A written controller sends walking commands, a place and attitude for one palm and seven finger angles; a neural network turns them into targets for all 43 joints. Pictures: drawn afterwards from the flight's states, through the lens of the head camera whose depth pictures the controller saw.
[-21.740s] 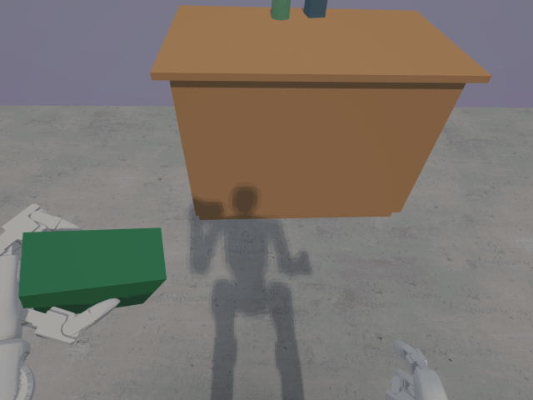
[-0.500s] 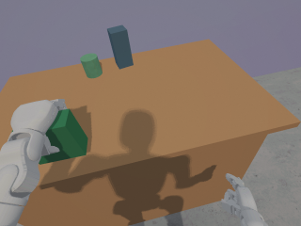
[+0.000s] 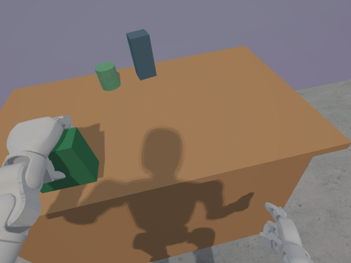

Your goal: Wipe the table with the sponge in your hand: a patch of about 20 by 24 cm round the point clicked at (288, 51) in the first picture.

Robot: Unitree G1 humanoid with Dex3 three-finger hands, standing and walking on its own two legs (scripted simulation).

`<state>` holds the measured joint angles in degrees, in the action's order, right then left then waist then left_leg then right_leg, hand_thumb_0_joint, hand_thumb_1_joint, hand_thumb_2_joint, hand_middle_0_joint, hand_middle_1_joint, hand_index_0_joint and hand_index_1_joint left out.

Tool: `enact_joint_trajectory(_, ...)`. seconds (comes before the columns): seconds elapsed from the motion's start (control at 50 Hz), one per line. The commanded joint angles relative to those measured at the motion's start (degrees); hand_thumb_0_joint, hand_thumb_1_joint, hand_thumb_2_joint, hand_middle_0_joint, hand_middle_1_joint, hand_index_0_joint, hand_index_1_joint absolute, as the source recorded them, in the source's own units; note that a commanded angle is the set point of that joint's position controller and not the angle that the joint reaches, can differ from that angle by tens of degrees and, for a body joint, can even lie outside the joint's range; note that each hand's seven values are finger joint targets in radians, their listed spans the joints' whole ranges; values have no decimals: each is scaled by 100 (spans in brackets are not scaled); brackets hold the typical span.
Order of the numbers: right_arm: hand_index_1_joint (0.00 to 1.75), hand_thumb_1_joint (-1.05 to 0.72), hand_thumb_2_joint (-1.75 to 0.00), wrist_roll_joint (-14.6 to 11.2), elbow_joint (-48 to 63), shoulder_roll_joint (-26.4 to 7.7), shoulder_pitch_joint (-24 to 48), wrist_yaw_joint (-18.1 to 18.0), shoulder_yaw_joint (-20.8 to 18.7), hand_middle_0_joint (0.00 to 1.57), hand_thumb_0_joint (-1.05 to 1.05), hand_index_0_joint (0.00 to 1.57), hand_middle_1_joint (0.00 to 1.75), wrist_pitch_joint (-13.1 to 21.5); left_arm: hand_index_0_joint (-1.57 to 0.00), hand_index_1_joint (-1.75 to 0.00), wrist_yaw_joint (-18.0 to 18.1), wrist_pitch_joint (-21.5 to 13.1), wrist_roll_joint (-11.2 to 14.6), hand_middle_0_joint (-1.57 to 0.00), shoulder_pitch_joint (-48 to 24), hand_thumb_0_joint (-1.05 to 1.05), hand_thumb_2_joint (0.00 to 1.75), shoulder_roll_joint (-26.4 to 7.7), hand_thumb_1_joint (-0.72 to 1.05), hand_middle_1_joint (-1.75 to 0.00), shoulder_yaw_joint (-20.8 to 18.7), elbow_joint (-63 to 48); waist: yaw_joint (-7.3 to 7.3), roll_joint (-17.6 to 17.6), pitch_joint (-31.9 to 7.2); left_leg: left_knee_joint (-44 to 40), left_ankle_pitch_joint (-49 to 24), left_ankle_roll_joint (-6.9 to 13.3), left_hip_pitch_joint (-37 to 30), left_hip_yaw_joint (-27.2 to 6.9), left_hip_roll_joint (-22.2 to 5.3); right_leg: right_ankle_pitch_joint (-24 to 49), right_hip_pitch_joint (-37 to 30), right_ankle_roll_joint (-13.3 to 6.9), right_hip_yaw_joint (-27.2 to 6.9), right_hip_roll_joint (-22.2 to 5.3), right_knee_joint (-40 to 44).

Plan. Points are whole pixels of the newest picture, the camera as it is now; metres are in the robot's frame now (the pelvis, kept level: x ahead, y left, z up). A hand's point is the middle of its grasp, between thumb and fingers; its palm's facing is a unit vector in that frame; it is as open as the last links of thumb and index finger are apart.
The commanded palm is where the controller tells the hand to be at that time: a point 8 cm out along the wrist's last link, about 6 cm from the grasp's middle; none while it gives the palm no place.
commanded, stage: lower the sponge onto the table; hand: left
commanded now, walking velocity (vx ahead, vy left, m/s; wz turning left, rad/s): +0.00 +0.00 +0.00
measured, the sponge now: (63, 167) +0.26 +0.31 +0.11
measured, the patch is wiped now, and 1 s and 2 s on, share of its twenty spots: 0.00 0.00 0.35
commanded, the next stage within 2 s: wipe forward along the first lane in 1.24 s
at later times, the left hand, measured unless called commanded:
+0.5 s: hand (55, 156) +0.25 +0.30 +0.15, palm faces +0.03 -0.03 -1.00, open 10.1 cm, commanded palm +0.23 +0.30 +0.22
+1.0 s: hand (64, 158) +0.27 +0.31 +0.12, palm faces -0.01 -0.04 -1.00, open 10.1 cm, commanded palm +0.24 +0.30 +0.19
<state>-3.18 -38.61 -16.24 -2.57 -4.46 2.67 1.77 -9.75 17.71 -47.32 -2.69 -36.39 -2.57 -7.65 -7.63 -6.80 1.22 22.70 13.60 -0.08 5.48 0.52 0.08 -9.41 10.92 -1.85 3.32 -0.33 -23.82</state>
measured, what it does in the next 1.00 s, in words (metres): stands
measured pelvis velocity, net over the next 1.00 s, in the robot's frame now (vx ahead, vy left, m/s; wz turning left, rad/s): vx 0.00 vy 0.00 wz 0.00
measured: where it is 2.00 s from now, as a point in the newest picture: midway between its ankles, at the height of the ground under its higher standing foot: outside the picture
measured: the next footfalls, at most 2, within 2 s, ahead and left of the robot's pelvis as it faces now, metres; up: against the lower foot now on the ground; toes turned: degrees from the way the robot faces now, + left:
none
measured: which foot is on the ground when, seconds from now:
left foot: down 0.00-1.00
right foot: down 0.00-1.00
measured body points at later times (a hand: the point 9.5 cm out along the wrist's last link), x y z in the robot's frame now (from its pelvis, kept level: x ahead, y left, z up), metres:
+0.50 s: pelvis +0.00 +0.00 +0.00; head -0.02 -0.05 +0.45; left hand +0.25 +0.30 +0.20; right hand +0.24 -0.20 -0.09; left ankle -0.01 +0.12 -0.74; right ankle +0.04 -0.10 -0.74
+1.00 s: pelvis +0.00 +0.00 +0.00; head +0.00 -0.05 +0.45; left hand +0.26 +0.30 +0.18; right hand +0.23 -0.21 -0.09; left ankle -0.01 +0.12 -0.74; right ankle +0.04 -0.10 -0.74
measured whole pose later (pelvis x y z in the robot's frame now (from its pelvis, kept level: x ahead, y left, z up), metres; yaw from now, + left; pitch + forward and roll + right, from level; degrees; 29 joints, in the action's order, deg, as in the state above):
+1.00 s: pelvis +0.00 +0.00 +0.00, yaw +0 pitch -3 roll +1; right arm -3.1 -39.2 -15.8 -3.8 -5.0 2.1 2.4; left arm -6.5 15.0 -49.5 -3.0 -33.7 -1.3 -0.3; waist -6.3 -6.2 1.5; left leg 22.6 13.5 -0.2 5.9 0.6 -0.2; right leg -9.1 11.2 -2.1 3.2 0.1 -23.4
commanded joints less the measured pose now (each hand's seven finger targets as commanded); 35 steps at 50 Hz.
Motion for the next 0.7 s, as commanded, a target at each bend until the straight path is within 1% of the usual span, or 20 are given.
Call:
enact_joint_trajectory(0.0, 30, -90, -90, 3, 977, -531, 1116, -73, -208, 20, 0, 20, 30, 324, -120, -160, 341, 7, -200, -120, -1957, 0, 130, -1679, 10, -160, -994, -683, 59, 345, -1201, -307, -992, 181, 262, -243, 109, 65, -728, -152, -472, -75, 431)
enact_joint_trajectory(0.04, 30, -90, -90, -51, 1036, -468, 1345, -85, -146, 20, 0, 20, 30, 384, -120, -160, 334, -10, -259, -120, -2206, 0, 130, -1783, 10, -160, -1025, -891, 50, 35, -1290, -329, -998, 174, 163, -300, 141, 29, -729, -230, -672, -12, 432)
enact_joint_trajectory(0.06, 30, -90, -90, 7, 1029, -482, 1186, -86, -179, 20, 0, 20, 30, 396, -120, -160, 336, -51, -248, -120, -2247, 0, 130, -1673, 10, -160, -919, -950, 35, -6, -1460, -297, -1154, 184, 164, -251, 137, 220, -893, -219, -478, -76, 354)
enact_joint_trajectory(0.12, 30, -90, -90, 14, 1002, -463, 1148, -57, -210, 20, 0, 20, 30, 363, -120, -160, 312, -96, -224, -120, -1838, 0, 130, -1617, 10, -160, -938, -991, 6, 135, -1419, -328, -1271, 176, 123, -279, 112, 374, -914, -178, -451, -81, 356)
enact_joint_trajectory(0.14, 30, -90, -90, -33, 1086, -416, 1376, -42, -149, 20, 0, 20, 30, 411, -120, -160, 301, -83, -210, -120, -1842, 0, 130, -1649, 10, -160, -1008, -1148, -7, 44, -1359, -331, -1210, 168, 120, -342, 121, 265, -864, -245, -656, -4, 366)
enact_joint_trajectory(0.16, 30, -90, -90, 30, 1038, -441, 1218, -41, -174, 20, 0, 20, 30, 391, -120, -160, 298, -63, -191, -120, -1787, 0, 130, -1473, 10, -160, -868, -1010, -4, 161, -1329, -309, -1236, 177, 188, -256, 92, 334, -894, -212, -459, -77, 333)
enact_joint_trajectory(0.22, 30, -90, -90, 16, 970, -493, 1158, -5, -212, 20, 0, 20, 30, 302, -120, -160, 341, 1, -206, -120, -1561, 0, 130, -1613, 10, -160, -1048, -809, -6, 405, -1173, -345, -1170, 164, 300, -253, 86, 295, -815, -157, -454, -67, 366)
enact_joint_trajectory(0.24, 30, -90, -90, -29, 1057, -462, 1356, 11, -167, 20, 0, 20, 30, 331, -120, -160, 343, 49, -194, -120, -1485, 0, 130, -1647, 10, -160, -1136, -917, -57, 278, -1147, -355, -1121, 146, 322, -321, 95, 167, -801, -223, -630, -6, 364)
enact_joint_trajectory(0.3, 30, -90, -90, -4, 1009, -513, 1183, 11, -195, 20, 0, 20, 30, 263, -120, -160, 348, 124, -202, -120, -1604, 0, 130, -1377, 10, -160, -822, -687, 19, 410, -1097, -390, -967, 161, 376, -239, 90, 77, -732, -148, -406, -44, 393)
enact_joint_trajectory(0.34, 30, -90, -90, -34, 1091, -462, 1381, -4, -156, 20, 0, 20, 30, 311, -120, -160, 362, 120, -261, -120, -1685, 0, 130, -1522, 10, -160, -929, -958, -17, 178, -1224, -350, -948, 168, 285, -270, 124, 10, -756, -213, -623, -7, 387)
enact_joint_trajectory(0.36, 30, -90, -90, 17, 1078, -493, 1210, -12, -187, 20, 0, 20, 30, 318, -120, -160, 379, 77, -262, -120, -1753, 0, 130, -1536, 10, -160, -933, -972, -12, 277, -1396, -303, -1030, 181, 297, -231, 115, 127, -885, -195, -478, -59, 325)
enact_joint_trajectory(0.4, 30, -90, -90, 23, 1022, -507, 1114, -24, -217, 20, 0, 20, 30, 299, -120, -160, 374, 22, -258, -120, -1509, 0, 130, -1546, 10, -160, -986, -798, 11, 462, -1333, -294, -1047, 191, 289, -244, 118, 169, -862, -161, -478, -53, 357)
enact_joint_trajectory(0.44, 30, -90, -90, -30, 1065, -456, 1309, -33, -165, 20, 0, 20, 30, 340, -120, -160, 376, -31, -296, -120, -1681, 0, 130, -1623, 10, -160, -1012, -963, 37, 237, -1218, -311, -927, 188, 228, -288, 132, -30, -720, -210, -656, 13, 421)
enact_joint_trajectory(0.48, 30, -90, -90, -19, 976, -454, 1102, -65, -190, 20, 0, 20, 30, 358, -120, -160, 402, -113, -274, -120, -1860, 0, 130, -1365, 10, -160, -751, -750, 128, 256, -1133, -331, -827, 189, 237, -245, 125, -104, -617, -153, -463, -27, 462)
enact_joint_trajectory(0.52, 30, -90, -90, 4, 981, -484, 1065, -65, -233, 20, 0, 20, 30, 354, -120, -160, 437, -188, -257, -120, -1678, 0, 130, -1460, 10, -160, -888, -763, 53, 257, -1207, -335, -906, 193, 234, -259, 126, 14, -752, -167, -476, -44, 446)
enact_joint_trajectory(0.54, 30, -90, -90, -19, 1047, -453, 1238, -73, -190, 20, 0, 20, 30, 403, -120, -160, 452, -205, -278, -120, -1718, 0, 130, -1629, 10, -160, -1030, -943, 23, 153, -1281, -313, -873, 196, 162, -292, 140, -70, -759, -220, -677, 5, 454)
enact_joint_trajectory(0.56, 30, -90, -90, 25, 999, -467, 1100, -85, -206, 20, 0, 20, 30, 396, -120, -160, 474, -207, -308, -120, -1810, 0, 130, -1532, 10, -160, -939, -776, 52, 201, -1289, -298, -914, 197, 239, -226, 138, -21, -796, -197, -490, -38, 423)
enact_joint_trajectory(0.62, 30, -90, -90, -4, 919, -498, 1051, -86, -244, 20, 0, 20, 30, 353, -120, -160, 522, -225, -303, -120, -1746, 0, 130, -1490, 10, -160, -921, -464, 81, 285, -1059, -366, -791, 183, 305, -236, 136, -127, -682, -157, -463, -32, 499)
enact_joint_trajectory(0.64, 30, -90, -90, -29, 1002, -459, 1214, -85, -197, 20, 0, 20, 30, 403, -120, -160, 528, -228, -311, -120, -1828, 0, 130, -1532, 10, -160, -961, -638, 46, 120, -1112, -357, -747, 175, 255, -265, 139, -206, -681, -222, -647, 0, 501)
enact_joint_trajectory(0.68, 30, -90, -90, -10, 946, -459, 1073, -96, -226, 20, 0, 20, 30, 404, -120, -160, 559, -251, -317, -120, -1862, 0, 130, -1377, 10, -160, -814, -540, 102, 232, -1219, -344, -834, 180, 248, -221, 145, -103, -732, -166, -474, -36, 472)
